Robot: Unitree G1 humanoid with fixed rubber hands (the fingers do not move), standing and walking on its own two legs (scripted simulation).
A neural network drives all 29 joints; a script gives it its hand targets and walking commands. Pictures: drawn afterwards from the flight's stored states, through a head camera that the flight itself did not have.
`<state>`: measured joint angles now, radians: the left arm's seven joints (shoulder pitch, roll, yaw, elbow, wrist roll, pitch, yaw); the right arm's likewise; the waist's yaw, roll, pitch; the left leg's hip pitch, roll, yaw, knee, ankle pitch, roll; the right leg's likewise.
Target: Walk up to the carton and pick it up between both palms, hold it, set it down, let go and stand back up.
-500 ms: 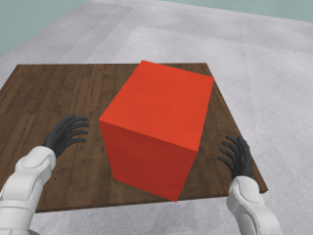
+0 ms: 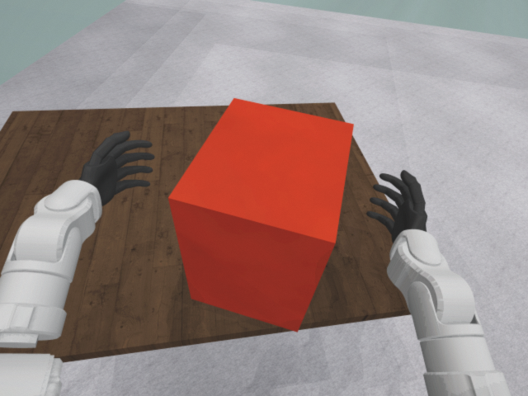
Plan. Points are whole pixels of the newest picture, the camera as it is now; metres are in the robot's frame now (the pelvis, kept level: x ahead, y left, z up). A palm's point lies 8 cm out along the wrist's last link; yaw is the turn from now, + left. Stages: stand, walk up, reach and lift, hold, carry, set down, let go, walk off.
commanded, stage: reach and lift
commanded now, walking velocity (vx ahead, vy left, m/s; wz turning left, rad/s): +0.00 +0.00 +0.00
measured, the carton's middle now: (266, 217) +0.43 -0.01 +0.01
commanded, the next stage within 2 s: none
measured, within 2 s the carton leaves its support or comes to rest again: neither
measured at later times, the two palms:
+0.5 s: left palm (119, 133) +0.45 +0.21 +0.18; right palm (410, 182) +0.37 -0.19 +0.16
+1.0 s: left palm (144, 138) +0.47 +0.19 +0.15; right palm (392, 183) +0.39 -0.18 +0.14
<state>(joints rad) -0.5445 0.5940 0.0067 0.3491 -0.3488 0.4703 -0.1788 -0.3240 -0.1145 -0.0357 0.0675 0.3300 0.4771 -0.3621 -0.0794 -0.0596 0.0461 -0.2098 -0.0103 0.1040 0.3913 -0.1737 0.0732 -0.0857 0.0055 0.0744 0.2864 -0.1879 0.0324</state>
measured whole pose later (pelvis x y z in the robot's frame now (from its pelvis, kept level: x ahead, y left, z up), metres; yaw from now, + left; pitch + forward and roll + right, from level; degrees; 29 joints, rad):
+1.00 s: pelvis +0.00 -0.02 +0.00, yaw +3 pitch +5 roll -2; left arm -1.04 0.53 -0.07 1.19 -0.25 0.16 -0.16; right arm -0.82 -0.02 -0.03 0.77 0.27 0.25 -0.36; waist -0.23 -0.05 -0.07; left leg -0.36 0.00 0.04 0.43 -0.16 0.05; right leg -0.20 0.02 0.01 0.30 -0.19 0.02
